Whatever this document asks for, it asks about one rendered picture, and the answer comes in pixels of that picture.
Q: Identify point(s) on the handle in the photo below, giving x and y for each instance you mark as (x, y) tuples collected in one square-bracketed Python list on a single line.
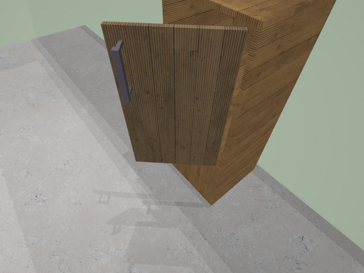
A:
[(120, 71)]

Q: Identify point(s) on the cupboard door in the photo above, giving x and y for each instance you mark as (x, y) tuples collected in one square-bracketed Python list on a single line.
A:
[(183, 79)]

